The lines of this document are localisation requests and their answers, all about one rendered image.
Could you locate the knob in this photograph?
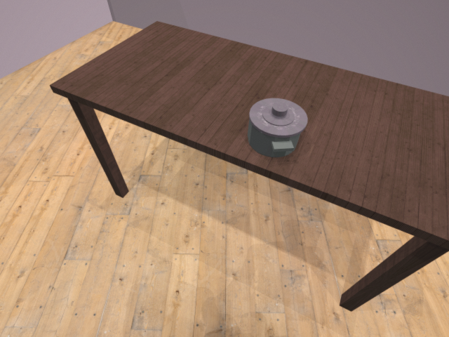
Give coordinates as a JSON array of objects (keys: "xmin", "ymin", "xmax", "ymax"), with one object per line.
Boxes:
[{"xmin": 272, "ymin": 103, "xmax": 288, "ymax": 117}]

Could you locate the lid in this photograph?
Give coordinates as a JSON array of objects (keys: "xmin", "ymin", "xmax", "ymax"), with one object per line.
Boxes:
[{"xmin": 249, "ymin": 98, "xmax": 308, "ymax": 138}]

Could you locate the pot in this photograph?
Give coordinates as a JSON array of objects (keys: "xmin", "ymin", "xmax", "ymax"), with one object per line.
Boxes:
[{"xmin": 248, "ymin": 120, "xmax": 300, "ymax": 157}]

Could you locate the table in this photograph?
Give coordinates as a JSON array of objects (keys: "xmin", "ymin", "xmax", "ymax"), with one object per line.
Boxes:
[{"xmin": 50, "ymin": 21, "xmax": 449, "ymax": 311}]

